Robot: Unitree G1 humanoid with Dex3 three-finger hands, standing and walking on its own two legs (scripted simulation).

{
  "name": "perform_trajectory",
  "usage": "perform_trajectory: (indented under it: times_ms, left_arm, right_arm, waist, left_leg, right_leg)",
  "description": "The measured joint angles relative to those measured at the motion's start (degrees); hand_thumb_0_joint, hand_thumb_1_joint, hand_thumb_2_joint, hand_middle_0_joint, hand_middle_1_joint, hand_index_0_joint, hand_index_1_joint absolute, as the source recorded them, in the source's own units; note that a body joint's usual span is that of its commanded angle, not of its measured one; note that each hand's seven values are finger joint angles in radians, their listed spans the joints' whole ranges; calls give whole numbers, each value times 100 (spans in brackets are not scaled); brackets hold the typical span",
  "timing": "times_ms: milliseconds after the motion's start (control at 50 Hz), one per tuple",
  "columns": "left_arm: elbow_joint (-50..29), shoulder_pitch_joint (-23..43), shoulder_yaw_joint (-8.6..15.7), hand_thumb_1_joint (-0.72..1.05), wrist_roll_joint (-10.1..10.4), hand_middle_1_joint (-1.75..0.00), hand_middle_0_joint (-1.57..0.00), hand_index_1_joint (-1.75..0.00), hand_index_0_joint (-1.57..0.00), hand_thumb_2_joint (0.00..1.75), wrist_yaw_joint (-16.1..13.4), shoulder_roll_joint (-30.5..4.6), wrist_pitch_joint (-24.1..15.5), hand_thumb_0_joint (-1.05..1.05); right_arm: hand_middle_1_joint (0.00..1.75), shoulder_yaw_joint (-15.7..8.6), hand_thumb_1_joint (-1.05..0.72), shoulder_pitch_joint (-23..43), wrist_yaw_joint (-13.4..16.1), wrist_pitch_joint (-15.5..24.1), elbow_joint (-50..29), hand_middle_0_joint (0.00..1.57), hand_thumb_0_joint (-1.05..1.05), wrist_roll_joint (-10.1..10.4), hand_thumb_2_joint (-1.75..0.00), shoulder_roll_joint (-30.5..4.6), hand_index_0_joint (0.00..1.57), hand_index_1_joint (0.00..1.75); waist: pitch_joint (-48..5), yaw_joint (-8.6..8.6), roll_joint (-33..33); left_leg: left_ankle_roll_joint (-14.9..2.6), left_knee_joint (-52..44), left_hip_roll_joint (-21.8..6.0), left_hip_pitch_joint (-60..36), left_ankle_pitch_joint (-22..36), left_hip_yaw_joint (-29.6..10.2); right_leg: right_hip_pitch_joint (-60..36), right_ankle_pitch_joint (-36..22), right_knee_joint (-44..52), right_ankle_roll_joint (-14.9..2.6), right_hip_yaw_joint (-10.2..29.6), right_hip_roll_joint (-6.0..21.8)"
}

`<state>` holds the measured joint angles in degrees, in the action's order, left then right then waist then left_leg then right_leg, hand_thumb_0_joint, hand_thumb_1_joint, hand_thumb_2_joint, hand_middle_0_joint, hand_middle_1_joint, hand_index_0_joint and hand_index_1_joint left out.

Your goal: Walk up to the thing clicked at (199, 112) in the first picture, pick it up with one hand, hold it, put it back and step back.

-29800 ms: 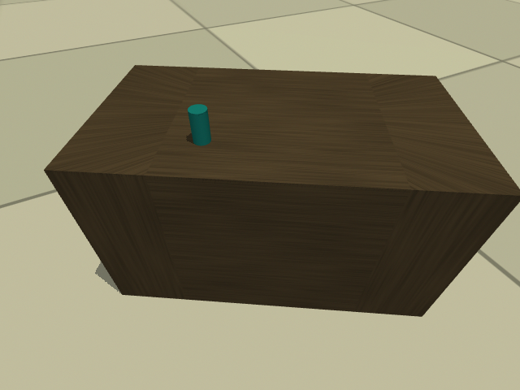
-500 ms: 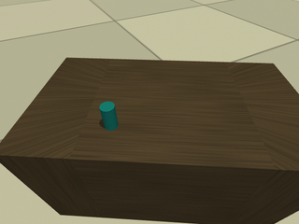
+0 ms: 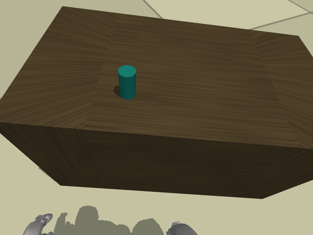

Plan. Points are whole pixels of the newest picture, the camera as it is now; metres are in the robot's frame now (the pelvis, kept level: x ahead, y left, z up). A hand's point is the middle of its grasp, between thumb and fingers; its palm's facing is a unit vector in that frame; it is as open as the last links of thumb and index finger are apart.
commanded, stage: step back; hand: left
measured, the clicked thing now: (127, 83) +0.59 +0.09 -0.01
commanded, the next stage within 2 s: none
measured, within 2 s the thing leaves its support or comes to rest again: neither
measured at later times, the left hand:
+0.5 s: hand out of the picture +0.03 +0.28 -0.14, palm faces -0.12 -0.90 -0.42, open 7.4 cm
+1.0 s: hand out of the picture -0.06 +0.25 -0.15, palm faces -0.05 -0.94 -0.34, open 7.4 cm
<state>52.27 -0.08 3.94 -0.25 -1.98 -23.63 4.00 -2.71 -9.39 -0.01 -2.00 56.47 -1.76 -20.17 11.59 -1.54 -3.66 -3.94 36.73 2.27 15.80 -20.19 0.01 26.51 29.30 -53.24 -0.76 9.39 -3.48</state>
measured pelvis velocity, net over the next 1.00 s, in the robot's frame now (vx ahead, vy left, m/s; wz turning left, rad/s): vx -0.21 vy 0.01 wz -0.03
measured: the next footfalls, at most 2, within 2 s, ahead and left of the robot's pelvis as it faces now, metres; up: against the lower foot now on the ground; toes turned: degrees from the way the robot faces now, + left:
right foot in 0.40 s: -0.04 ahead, -0.08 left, +0.00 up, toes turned -4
left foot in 0.92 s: -0.18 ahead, +0.13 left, +0.00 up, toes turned -3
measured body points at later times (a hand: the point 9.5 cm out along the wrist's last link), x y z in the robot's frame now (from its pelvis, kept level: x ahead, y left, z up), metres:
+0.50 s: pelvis -0.07 +0.01 +0.00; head -0.03 -0.01 +0.44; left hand +0.03 +0.32 -0.11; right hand +0.02 -0.29 -0.14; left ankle -0.01 +0.07 -0.73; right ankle -0.08 -0.07 -0.73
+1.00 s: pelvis -0.21 +0.01 -0.01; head -0.16 +0.03 +0.44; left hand -0.06 +0.30 -0.12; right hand -0.16 -0.31 -0.12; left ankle -0.22 +0.13 -0.73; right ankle -0.10 -0.07 -0.71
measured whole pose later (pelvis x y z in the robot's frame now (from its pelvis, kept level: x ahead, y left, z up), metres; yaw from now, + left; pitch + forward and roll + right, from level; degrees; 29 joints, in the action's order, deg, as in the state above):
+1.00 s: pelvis -0.21 +0.01 -0.01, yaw -2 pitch -3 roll +1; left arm 43.5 -6.4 4.3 -2.2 0.8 -21.0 5.0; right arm -2.2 -12.7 1.0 -1.5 50.9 -1.9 -20.7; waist 9.2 -0.6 -3.8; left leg -0.8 37.2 1.6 13.0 -21.3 -0.6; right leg 26.8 19.2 -41.1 -2.3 -0.9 -2.1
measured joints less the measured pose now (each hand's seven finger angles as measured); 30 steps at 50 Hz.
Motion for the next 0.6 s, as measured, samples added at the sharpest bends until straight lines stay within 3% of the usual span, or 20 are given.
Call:
perform_trajectory:
  times_ms: [40,80,220,400,520,560,600]
  left_arm:
    - [-27,-59,-35,90,34,-30,-20,-30,-20,89,0,25,18,1]
    - [-80,-181,-62,90,39,-30,-20,-30,-20,89,23,63,0,1]
    - [-20,-685,-62,90,-39,-30,-21,-30,-21,89,79,169,26,1]
    - [-28,-1001,-2,90,-137,-30,-21,-30,-21,89,169,283,5,1]
    - [-198,-1201,65,90,-176,-30,-21,-30,-21,89,244,278,-58,1]
    - [-289,-1247,68,90,-200,-30,-21,-30,-21,89,268,220,-65,1]
    - [-381,-1226,78,90,-227,-30,-21,-30,-21,89,251,186,-70,1]
  right_arm:
    - [30,16,-91,-41,45,-15,-37,20,0,-32,-90,67,21,30]
    - [30,3,-91,-15,107,-14,-85,20,1,-13,-90,90,21,30]
    - [30,-56,-90,225,225,58,-436,20,1,67,-90,155,21,30]
    - [30,-65,-90,436,176,56,-535,20,0,92,-90,136,21,30]
    - [30,-59,-91,455,134,50,-487,20,1,128,-90,35,21,30]
    - [30,-60,-91,406,121,13,-441,20,1,127,-90,38,21,30]
    - [30,-42,-91,345,96,-19,-417,20,1,119,-90,30,21,30]
  waist:
    - [-46,-15,-5]
    - [-65,34,-16]
    - [-34,97,-11]
    - [-143,178,295]
    - [-250,192,620]
    - [-321,223,510]
    - [-328,348,276]
  left_leg:
    - [-16,-362,-6,-73,238,18]
    - [-43,-633,16,-143,407,130]
    - [-211,-683,191,-219,484,561]
    - [-241,-353,190,39,503,910]
    - [-61,-175,-130,248,647,761]
    - [185,358,5,473,-80,441]
    - [308,1390,286,717,-709,26]
  right_leg:
    - [86,-131,-489,-45,83,-256]
    - [74,-414,-665,-40,63,-317]
    - [-670,-536,363,143,-148,-84]
    - [-1291,-559,1386,-120,-544,109]
    - [-1256,-962,1611,-307,-837,-96]
    - [-1211,-1037,1654,-404,-897,-78]
    - [-1157,-1166,1741,-458,-830,18]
